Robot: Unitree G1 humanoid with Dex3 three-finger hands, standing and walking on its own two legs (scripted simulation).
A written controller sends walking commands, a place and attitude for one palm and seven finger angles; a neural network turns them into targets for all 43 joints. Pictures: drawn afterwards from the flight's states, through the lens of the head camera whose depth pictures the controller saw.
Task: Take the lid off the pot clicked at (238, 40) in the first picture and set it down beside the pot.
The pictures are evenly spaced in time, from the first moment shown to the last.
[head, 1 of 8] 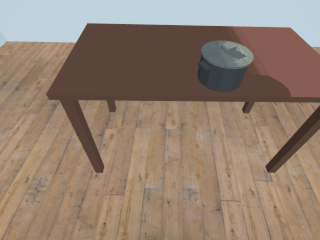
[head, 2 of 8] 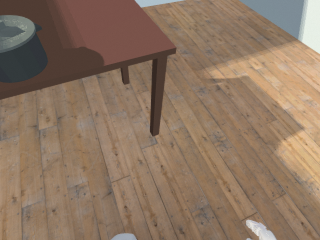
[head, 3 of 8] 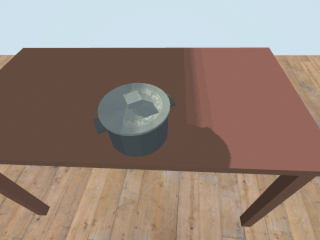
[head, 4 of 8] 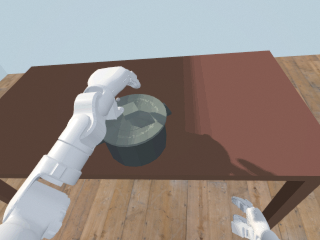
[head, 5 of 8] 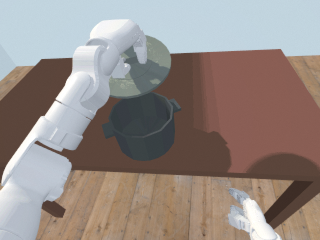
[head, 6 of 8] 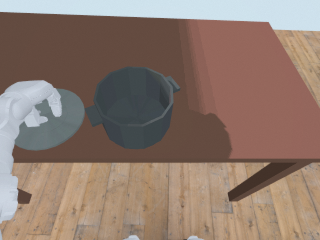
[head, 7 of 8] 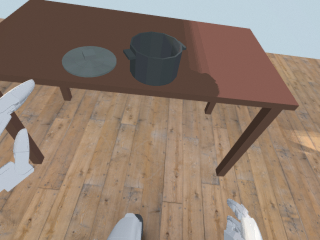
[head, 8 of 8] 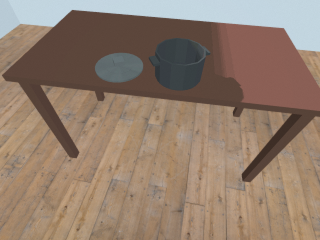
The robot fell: no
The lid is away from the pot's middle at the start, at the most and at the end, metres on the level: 0.00 0.26 0.26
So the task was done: yes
